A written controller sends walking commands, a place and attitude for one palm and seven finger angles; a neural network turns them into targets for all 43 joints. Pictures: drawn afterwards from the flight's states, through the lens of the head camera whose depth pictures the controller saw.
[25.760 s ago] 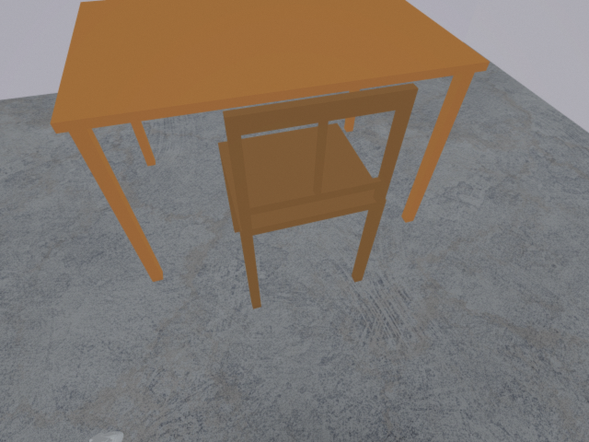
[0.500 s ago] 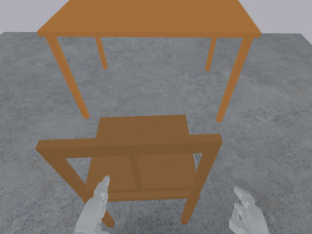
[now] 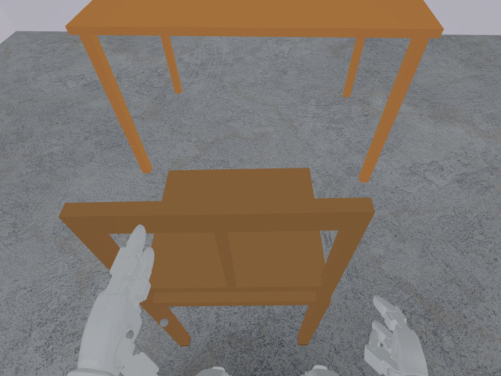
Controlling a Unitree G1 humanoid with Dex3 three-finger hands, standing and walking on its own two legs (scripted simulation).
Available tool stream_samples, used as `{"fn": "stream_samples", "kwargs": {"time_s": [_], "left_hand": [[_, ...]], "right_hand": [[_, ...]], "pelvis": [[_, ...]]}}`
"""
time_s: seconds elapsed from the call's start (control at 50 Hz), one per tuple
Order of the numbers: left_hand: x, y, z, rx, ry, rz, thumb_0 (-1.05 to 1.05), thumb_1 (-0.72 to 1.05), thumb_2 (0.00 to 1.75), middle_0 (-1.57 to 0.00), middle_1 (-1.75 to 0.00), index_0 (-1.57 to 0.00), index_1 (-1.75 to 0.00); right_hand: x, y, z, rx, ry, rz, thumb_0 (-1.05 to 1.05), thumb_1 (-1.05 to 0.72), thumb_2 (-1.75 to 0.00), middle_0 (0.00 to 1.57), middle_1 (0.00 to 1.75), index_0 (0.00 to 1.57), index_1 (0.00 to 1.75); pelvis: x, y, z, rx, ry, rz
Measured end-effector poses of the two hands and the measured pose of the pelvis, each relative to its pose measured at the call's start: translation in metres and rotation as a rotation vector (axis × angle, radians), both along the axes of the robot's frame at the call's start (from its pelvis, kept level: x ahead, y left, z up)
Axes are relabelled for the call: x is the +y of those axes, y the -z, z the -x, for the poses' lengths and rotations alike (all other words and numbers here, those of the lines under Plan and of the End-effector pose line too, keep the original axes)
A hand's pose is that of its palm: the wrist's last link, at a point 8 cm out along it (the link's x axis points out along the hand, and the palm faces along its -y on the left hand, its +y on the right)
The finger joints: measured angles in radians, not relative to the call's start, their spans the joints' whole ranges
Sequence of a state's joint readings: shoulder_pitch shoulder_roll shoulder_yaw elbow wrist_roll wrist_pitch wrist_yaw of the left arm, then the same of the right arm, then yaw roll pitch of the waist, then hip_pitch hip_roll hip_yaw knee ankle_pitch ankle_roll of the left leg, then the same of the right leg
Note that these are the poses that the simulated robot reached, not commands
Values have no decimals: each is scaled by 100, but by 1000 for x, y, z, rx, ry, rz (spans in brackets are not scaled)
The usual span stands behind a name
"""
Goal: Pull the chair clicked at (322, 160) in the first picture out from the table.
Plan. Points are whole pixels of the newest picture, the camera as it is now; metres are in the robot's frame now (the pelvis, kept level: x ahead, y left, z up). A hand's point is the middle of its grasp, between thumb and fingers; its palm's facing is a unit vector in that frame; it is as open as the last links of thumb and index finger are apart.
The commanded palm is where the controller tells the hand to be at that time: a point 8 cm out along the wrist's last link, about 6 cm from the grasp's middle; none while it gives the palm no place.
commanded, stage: draw the hand back to the body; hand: left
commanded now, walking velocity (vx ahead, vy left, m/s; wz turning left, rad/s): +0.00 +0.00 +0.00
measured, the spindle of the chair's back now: (226, 258) +0.33 +0.07 -0.04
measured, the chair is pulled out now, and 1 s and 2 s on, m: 0.55 0.55 0.55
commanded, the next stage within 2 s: step back with the hand held close in 1.20 s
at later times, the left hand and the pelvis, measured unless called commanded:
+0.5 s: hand (58, 279) +0.20 +0.22 +0.17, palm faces +0.32 -0.86 -0.40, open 13.9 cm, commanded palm +0.15 +0.26 +0.19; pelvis +0.02 +0.00 +0.06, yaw +1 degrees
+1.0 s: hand (3, 220) +0.23 +0.26 +0.23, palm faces +0.47 -0.77 -0.43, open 7.8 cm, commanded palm +0.17 +0.29 +0.25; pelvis +0.04 -0.01 +0.07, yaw -1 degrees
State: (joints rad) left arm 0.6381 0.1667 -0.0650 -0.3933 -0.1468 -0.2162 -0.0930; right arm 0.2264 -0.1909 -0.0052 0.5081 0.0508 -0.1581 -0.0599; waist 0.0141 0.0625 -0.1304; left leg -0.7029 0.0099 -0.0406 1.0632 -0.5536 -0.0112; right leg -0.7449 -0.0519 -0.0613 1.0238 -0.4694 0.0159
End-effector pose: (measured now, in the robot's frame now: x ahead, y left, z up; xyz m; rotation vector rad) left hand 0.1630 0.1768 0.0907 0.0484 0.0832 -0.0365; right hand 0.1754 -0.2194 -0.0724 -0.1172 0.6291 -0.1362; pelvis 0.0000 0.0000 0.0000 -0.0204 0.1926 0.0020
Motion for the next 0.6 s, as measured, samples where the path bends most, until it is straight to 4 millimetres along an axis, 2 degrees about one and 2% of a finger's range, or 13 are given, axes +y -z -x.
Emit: {"fn": "stream_samples", "kwargs": {"time_s": [0.06,0.14,0.22,0.4,0.6], "left_hand": [[10,-8,3,36,-17,-24,-1,-54,20,0,0,0,0],[33,-32,2,-35,-100,-51,-2,-51,22,-1,-1,-1,-1],[49,-50,1,-21,-205,-211,-1,-44,26,-2,-3,-2,-2],[66,-70,6,47,-312,-323,-1,-16,39,-6,-8,-6,-8],[92,-120,-7,-95,-416,-407,0,19,56,-11,-16,-11,-15]], "right_hand": [[0,-6,-1,-9,27,-7,1,-91,-90,20,30,20,30],[-2,-16,-4,-28,33,2,1,-91,-90,20,30,20,30],[-3,-28,-7,-19,15,30,1,-91,-90,20,30,20,30],[-1,-50,-19,-27,-9,51,1,-91,-90,20,30,20,30],[9,-60,-33,-41,-59,31,1,-91,-90,20,30,20,30]], "pelvis": [[-1,-6,-3,-16,-1,-1],[-3,-14,-7,-36,-9,4],[-4,-25,-12,-77,-12,7],[-2,-48,-20,-162,-14,3],[-2,-62,-27,-211,-8,-6]]}}
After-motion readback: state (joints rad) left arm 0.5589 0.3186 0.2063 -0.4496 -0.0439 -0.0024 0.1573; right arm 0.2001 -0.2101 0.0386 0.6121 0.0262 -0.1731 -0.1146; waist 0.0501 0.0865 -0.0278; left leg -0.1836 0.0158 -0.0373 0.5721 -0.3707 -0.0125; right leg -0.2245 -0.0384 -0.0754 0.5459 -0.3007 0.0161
